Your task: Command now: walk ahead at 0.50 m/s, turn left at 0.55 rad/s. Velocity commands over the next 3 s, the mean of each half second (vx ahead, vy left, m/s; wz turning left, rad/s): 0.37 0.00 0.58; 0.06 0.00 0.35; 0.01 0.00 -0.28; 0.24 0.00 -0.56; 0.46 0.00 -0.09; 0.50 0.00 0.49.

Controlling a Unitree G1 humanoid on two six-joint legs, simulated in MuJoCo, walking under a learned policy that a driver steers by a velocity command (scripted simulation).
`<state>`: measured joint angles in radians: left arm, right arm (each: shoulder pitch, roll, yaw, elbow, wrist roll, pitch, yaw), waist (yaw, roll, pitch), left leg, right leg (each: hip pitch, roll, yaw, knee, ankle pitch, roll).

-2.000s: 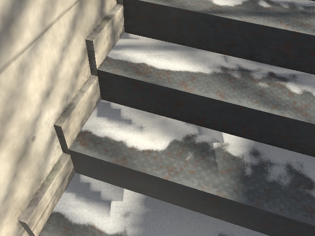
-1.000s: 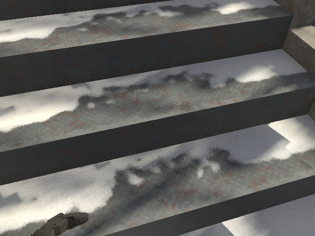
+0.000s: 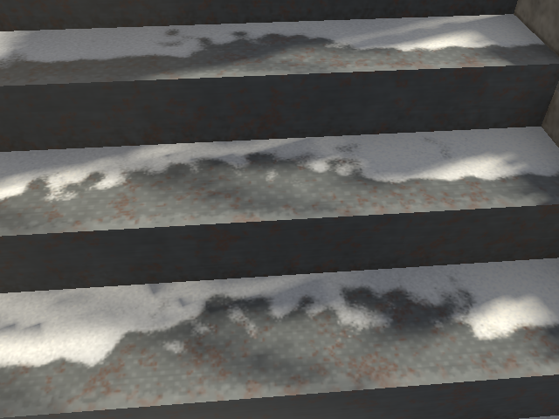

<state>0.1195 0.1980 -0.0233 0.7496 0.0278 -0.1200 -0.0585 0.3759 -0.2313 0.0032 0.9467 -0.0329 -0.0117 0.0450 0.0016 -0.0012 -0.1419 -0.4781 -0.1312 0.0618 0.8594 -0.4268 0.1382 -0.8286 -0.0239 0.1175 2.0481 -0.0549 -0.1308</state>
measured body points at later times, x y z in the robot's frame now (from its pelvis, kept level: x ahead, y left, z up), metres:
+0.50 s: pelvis +0.24 -0.02 +0.17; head +0.25 -0.02 +0.62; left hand +0.22 +0.25 +0.04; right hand +0.53 -0.18 +0.11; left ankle +0.18 +0.09 -0.31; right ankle +0.34 -0.12 -0.53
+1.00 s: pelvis +0.33 +0.06 +0.21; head +0.33 +0.07 +0.66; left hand +0.32 +0.31 +0.07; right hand +0.57 -0.05 +0.10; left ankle +0.32 +0.16 -0.53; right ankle +0.34 -0.11 -0.44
